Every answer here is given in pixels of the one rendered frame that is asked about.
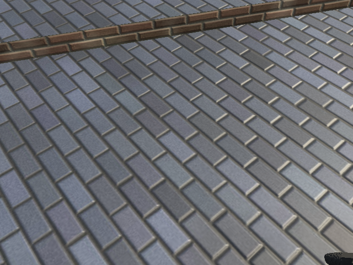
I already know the right robot hand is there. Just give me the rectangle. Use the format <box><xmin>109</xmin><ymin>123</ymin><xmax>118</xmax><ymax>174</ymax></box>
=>
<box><xmin>324</xmin><ymin>252</ymin><xmax>353</xmax><ymax>265</ymax></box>

